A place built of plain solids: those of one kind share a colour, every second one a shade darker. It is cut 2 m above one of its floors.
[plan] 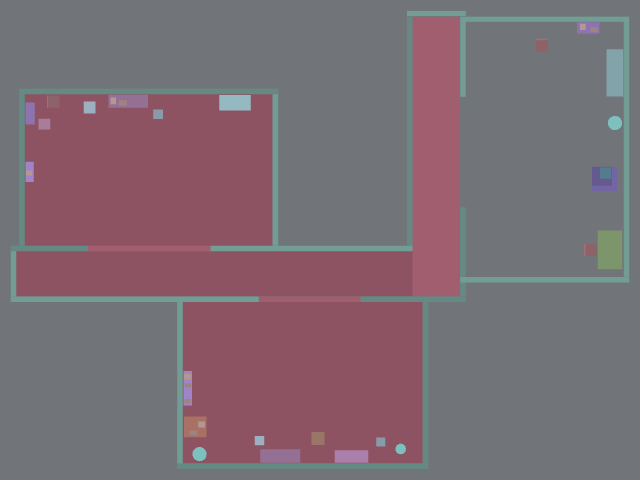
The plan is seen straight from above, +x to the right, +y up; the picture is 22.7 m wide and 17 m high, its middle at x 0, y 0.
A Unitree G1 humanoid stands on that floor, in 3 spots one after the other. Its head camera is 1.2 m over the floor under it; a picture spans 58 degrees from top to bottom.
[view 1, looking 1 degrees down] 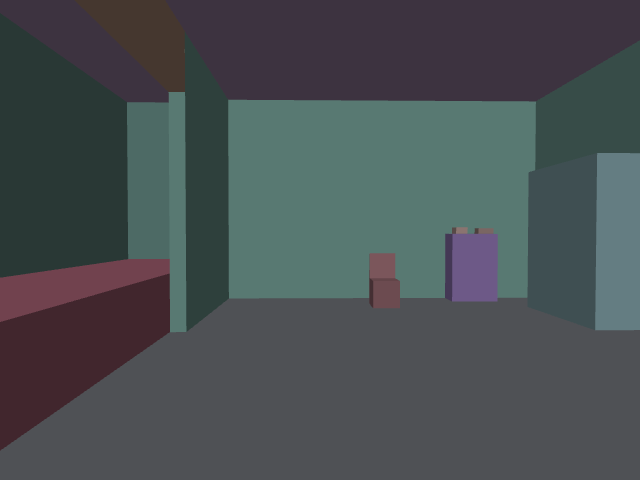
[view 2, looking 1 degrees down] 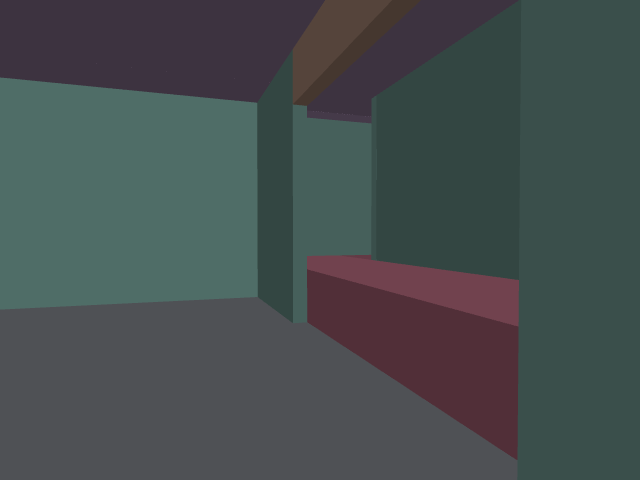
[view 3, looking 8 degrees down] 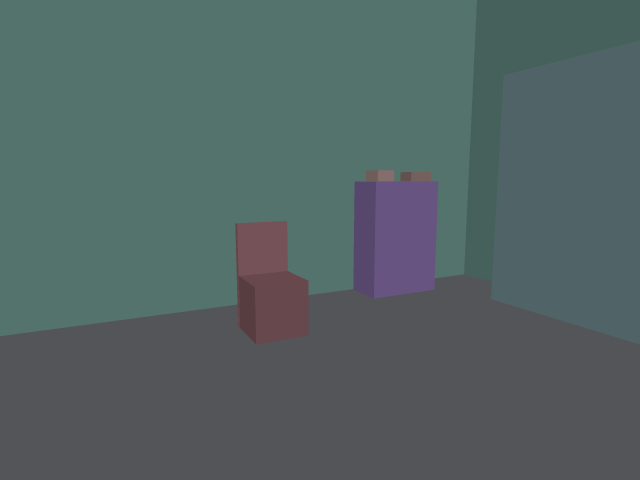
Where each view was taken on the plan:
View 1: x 6.68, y -0.15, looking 89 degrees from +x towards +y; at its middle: wall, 7.88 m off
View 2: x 6.68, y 6.66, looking -109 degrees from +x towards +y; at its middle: wall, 9.16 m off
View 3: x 6.68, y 3.76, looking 63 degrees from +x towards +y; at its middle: wall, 4.51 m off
